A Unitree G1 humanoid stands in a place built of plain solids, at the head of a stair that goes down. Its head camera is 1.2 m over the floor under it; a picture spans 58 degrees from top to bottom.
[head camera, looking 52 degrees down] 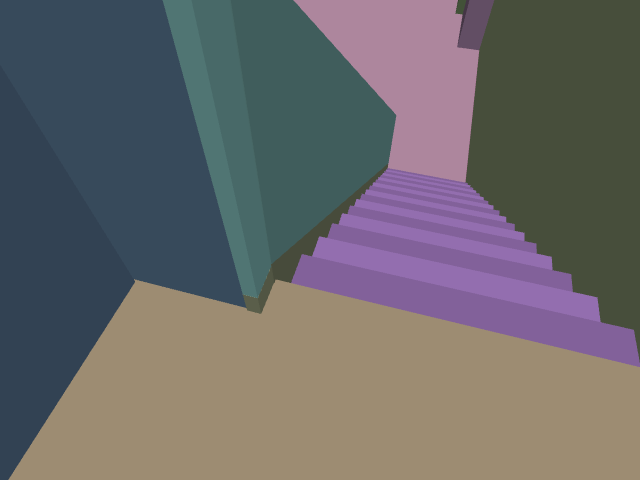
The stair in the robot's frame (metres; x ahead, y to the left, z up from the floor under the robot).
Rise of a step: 0.20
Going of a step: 0.26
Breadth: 1.24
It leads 16 degrees to the right of straight ahead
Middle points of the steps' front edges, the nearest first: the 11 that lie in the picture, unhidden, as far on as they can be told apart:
0.61 -0.45 0.00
0.86 -0.52 -0.20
1.11 -0.59 -0.40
1.36 -0.66 -0.61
1.62 -0.73 -0.81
1.87 -0.80 -1.01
2.12 -0.87 -1.21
2.37 -0.94 -1.42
2.62 -1.01 -1.62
2.88 -1.09 -1.82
3.13 -1.16 -2.03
